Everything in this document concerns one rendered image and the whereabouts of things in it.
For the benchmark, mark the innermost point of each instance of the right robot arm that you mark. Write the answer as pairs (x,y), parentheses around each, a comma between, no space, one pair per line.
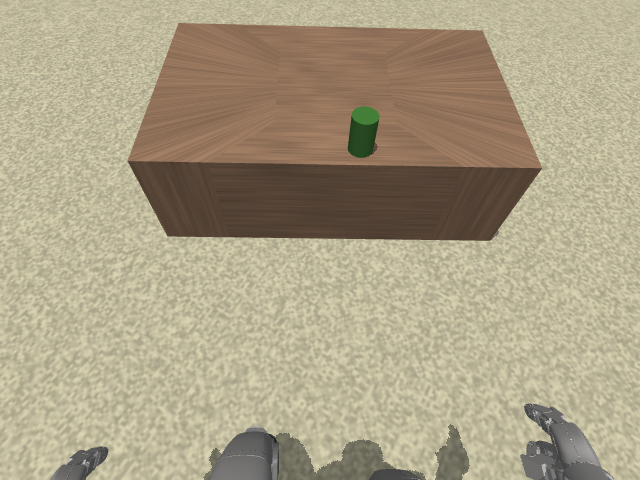
(585,471)

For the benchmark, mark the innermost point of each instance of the left robot hand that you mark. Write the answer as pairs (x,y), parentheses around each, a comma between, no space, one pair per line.
(81,464)

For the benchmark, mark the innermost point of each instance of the right robot hand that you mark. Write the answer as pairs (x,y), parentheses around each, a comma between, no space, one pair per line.
(546,461)

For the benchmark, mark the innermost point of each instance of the can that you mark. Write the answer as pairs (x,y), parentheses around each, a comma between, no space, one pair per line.
(363,129)

